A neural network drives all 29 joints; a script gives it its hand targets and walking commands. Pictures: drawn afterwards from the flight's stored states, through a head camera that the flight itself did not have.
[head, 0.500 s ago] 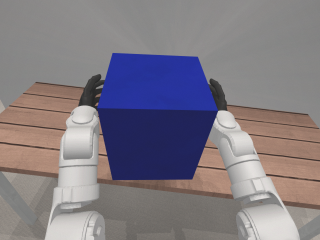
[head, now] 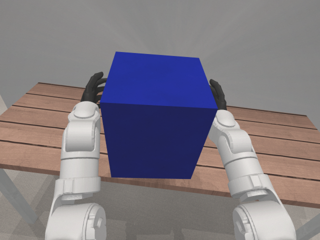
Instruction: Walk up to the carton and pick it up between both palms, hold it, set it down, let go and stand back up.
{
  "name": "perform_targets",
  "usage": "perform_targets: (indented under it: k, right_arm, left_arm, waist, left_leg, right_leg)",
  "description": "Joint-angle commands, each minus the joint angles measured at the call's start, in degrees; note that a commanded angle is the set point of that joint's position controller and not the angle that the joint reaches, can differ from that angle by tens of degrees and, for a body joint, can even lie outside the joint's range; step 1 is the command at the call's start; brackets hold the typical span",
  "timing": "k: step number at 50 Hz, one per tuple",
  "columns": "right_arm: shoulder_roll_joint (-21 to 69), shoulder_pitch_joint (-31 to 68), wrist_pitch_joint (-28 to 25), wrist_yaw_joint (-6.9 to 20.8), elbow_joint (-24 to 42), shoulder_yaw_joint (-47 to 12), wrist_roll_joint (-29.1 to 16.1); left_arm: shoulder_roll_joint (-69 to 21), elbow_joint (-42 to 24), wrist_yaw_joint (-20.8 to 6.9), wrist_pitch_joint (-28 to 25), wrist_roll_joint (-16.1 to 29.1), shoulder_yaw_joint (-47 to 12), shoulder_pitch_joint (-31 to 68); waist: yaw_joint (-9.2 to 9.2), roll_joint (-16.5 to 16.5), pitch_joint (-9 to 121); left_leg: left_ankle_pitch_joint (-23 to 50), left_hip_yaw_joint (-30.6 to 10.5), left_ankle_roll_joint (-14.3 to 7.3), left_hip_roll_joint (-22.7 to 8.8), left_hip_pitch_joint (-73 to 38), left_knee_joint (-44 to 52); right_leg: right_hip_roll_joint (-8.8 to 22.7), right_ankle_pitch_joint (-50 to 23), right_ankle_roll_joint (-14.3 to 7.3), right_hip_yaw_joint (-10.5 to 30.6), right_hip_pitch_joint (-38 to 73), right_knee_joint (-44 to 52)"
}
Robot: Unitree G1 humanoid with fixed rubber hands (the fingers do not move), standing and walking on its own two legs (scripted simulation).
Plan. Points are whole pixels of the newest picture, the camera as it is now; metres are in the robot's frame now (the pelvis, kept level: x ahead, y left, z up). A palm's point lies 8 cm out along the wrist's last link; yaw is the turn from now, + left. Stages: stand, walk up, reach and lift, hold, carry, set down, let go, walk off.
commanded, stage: hold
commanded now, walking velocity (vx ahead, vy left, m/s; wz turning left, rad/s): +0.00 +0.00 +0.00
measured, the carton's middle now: (154, 118) +0.38 +0.01 +0.15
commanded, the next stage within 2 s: none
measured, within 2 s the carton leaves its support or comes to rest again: neither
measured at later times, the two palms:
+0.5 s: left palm (91, 105) +0.36 +0.15 +0.20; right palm (219, 110) +0.37 -0.15 +0.20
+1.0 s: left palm (89, 104) +0.36 +0.16 +0.20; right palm (216, 111) +0.37 -0.14 +0.19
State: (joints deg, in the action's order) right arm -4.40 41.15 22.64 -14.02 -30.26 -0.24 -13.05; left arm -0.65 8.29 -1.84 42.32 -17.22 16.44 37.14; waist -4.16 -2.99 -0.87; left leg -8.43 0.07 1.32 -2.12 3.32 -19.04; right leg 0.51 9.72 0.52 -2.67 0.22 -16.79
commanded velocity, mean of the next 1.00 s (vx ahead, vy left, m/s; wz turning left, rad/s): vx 0.00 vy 0.00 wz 0.00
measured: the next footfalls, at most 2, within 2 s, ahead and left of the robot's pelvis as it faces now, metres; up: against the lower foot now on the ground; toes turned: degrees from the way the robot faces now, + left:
none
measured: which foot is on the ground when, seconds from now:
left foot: down 0.00-1.00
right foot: down 0.00-1.00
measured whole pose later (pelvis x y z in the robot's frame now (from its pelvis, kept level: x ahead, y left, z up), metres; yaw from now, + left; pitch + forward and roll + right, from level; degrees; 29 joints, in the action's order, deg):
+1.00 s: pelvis -0.01 +0.00 +0.00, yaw +1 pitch -7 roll -1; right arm -3.5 43.5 20.0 -12.0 -36.5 2.6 -10.4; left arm -0.9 12.7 -1.7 41.2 -18.7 17.3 39.7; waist -4.2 -3.5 0.1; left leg -7.1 -1.1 1.4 -2.0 4.4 -18.3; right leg 0.5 8.9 0.2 -3.8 -0.5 -16.2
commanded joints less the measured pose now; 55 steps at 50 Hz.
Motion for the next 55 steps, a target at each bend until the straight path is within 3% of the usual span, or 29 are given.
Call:
perform_targets:
  k: [1,2,4,11,12,13,16,19,21,25,28,31,33,37,39,43,49,51,55]
  right_arm:
    - [37.1,48.5,-4.6,5.9,20.0,-19.7,-4.8]
    - [36.8,48.5,-4.7,5.9,19.3,-19.8,-5.1]
    - [37.8,50.2,-5.3,6.0,21.5,-20.9,-6.1]
    - [37.1,49.4,-5.1,6.4,18.5,-19.1,-5.3]
    - [37.4,49.7,-5.2,6.4,19.5,-19.8,-5.7]
    - [37.0,46.1,-6.6,6.8,23.8,-21.6,-8.4]
    - [35.6,44.6,-6.0,5.7,26.5,-23.6,-10.2]
    - [32.7,40.2,-4.6,5.6,21.7,-22.0,-7.8]
    - [31.9,38.6,-3.8,5.6,19.2,-20.9,-6.4]
    - [34.7,42.8,-4.8,5.9,22.5,-21.3,-6.1]
    - [37.6,48.5,-6.3,5.9,29.2,-23.8,-7.6]
    - [39.2,50.7,-6.9,6.0,31.2,-24.9,-7.7]
    - [38.7,50.0,-6.7,6.3,28.3,-23.5,-6.2]
    - [35.9,46.8,-5.4,7.8,15.9,-17.1,-1.5]
    - [34.9,46.1,-5.4,8.6,11.8,-14.6,-0.1]
    - [35.5,49.7,-6.7,8.6,11.8,-13.1,-0.4]
    - [37.9,52.8,-8.8,7.0,20.1,-19.0,-5.3]
    - [37.5,50.8,-8.4,6.6,19.9,-20.0,-5.9]
    - [35.1,45.9,-6.8,6.9,15.9,-18.8,-5.1]
  left_arm:
    - [-33.5,-4.2,-7.1,-4.5,9.7,-27.4,38.4]
    - [-33.7,-4.3,-7.0,-4.6,9.5,-27.8,38.2]
    - [-34.1,-6.5,-6.9,-5.1,10.5,-28.6,40.6]
    - [-34.7,-4.3,-6.5,-5.2,10.2,-28.1,40.6]
    - [-34.9,-6.2,-6.4,-5.2,10.3,-28.7,41.1]
    - [-38.4,-15.0,-5.2,-5.5,12.9,-34.5,39.1]
    - [-36.9,-16.1,-4.4,-4.5,13.3,-35.7,36.2]
    - [-33.0,-11.2,-6.2,-3.1,8.9,-29.0,30.0]
    - [-31.3,-9.6,-7.6,-2.3,7.0,-26.2,28.7]
    - [-32.4,-10.7,-8.4,-2.6,7.8,-28.2,32.3]
    - [-35.2,-14.1,-7.2,-4.4,11.3,-33.2,37.1]
    - [-36.4,-15.0,-5.6,-5.9,13.6,-35.5,40.5]
    - [-35.8,-12.2,-5.0,-6.0,13.2,-34.0,40.5]
    - [-32.7,-2.8,-5.7,-4.5,8.8,-26.1,38.4]
    - [-31.6,0.2,-6.6,-3.6,6.5,-22.8,37.7]
    - [-32.7,1.4,-7.9,-3.8,6.6,-22.9,39.3]
    - [-37.1,-5.8,-6.5,-6.4,11.0,-29.8,41.6]
    - [-36.7,-6.6,-6.1,-6.4,11.0,-30.2,40.5]
    - [-34.7,-5.3,-6.1,-5.1,8.6,-27.9,36.8]
  waist:
    - [-0.18,2.8,23.7]
    - [-0.67,3.6,23.6]
    - [0.09,3.5,26.4]
    - [-0.08,4.8,24.1]
    - [-0.2,5.0,25.1]
    - [-2.14,9.2,33.4]
    - [-2.7,9.0,32.7]
    - [-2.2,3.3,23.6]
    - [-1.57,1.3,18.8]
    - [-0.84,2.5,18.9]
    - [-0.71,4.5,26.0]
    - [-0.55,5.1,30.3]
    - [-0.26,4.1,29.4]
    - [0.55,1.1,20.7]
    - [0.85,1.0,18.1]
    - [0.04,2.3,21.1]
    - [-1.93,5.1,32.1]
    - [-2.11,5.1,30.6]
    - [-1.49,4.3,22.9]
  left_leg:
    - [9.7,2.0,-0.5,4.3,-10.1,0.4]
    - [10.7,2.0,-0.2,4.4,-10.1,0.2]
    - [11.0,1.9,-0.2,4.3,-10.5,-0.1]
    - [9.5,2.0,0.4,4.5,-10.0,0.0]
    - [11.4,1.8,0.3,4.5,-11.0,-0.3]
    - [24.1,-0.5,2.7,3.9,-15.6,-3.6]
    - [29.9,-0.5,3.7,4.5,-17.7,-5.8]
    - [23.7,0.5,1.6,5.1,-13.8,-2.6]
    - [17.1,1.0,0.5,5.0,-10.7,0.3]
    - [15.3,1.0,0.5,4.9,-8.9,0.8]
    - [19.9,0.3,1.0,5.1,-11.3,-2.2]
    - [18.8,0.1,0.6,4.9,-12.5,-3.1]
    - [13.7,0.5,-0.4,4.8,-11.6,-1.9]
    - [-1.6,1.9,-3.0,4.2,-5.6,3.9]
    - [-4.2,2.3,-3.3,4.1,-3.7,5.4]
    - [0.0,2.3,-2.7,4.4,-4.7,4.1]
    - [17.7,0.7,0.0,5.3,-12.4,-2.5]
    - [18.9,0.4,0.5,5.2,-12.8,-2.7]
    - [14.7,0.6,0.4,4.6,-10.7,-0.3]
  right_leg:
    - [-4.0,-7.1,2.9,-1.5,0.2,2.8]
    - [-4.1,-7.6,2.8,-1.4,-0.2,2.7]
    - [-4.2,-7.5,2.7,-1.3,0.2,2.5]
    - [-4.0,-5.2,2.3,-1.4,-0.9,2.7]
    - [-4.1,-6.5,2.5,-1.7,-1.3,2.5]
    - [-5.4,-16.0,1.8,-2.0,1.3,0.6]
    - [-5.7,-19.1,2.2,-2.0,1.1,1.2]
    - [-4.8,-19.5,3.2,-1.7,4.6,1.6]
    - [-4.2,-16.6,3.4,-1.5,5.5,2.5]
    - [-4.2,-14.6,2.6,-1.7,5.2,2.7]
    - [-4.6,-17.6,2.4,-1.9,3.9,1.7]
    - [-4.6,-16.0,2.4,-1.8,0.9,1.5]
    - [-4.3,-11.4,2.3,-1.7,-0.9,2.1]
    - [-3.0,3.2,2.2,-1.2,-3.4,4.3]
    - [-2.7,6.3,2.0,-1.2,-2.5,4.7]
    - [-2.8,1.5,2.1,-1.3,0.2,4.3]
    - [-4.1,-15.6,3.1,-1.8,3.2,1.5]
    - [-4.3,-16.1,3.2,-2.0,2.7,1.3]
    - [-4.5,-9.7,2.5,-2.3,1.3,2.4]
